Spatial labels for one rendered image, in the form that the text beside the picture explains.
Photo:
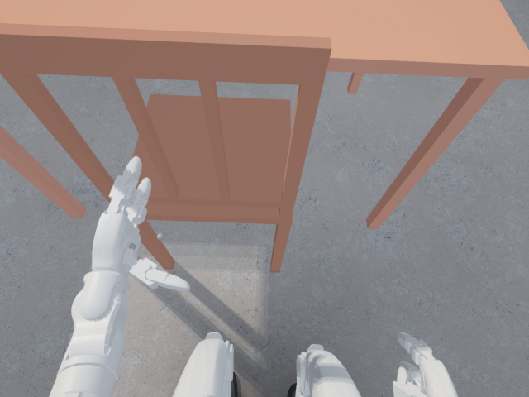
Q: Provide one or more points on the chair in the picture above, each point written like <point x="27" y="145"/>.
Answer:
<point x="208" y="158"/>

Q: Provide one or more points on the robot left forearm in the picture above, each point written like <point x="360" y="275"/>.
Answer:
<point x="93" y="357"/>

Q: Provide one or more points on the robot left hand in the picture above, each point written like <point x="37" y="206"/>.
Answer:
<point x="117" y="229"/>

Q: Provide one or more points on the robot right hand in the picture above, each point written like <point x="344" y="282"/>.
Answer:
<point x="432" y="380"/>

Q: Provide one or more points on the robot thigh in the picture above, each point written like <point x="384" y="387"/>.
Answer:
<point x="209" y="367"/>
<point x="321" y="374"/>

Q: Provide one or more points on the table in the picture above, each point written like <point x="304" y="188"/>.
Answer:
<point x="475" y="39"/>

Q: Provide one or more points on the robot left thigh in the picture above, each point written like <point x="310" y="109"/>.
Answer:
<point x="209" y="367"/>

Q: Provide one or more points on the robot right thigh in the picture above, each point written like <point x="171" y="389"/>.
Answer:
<point x="321" y="374"/>

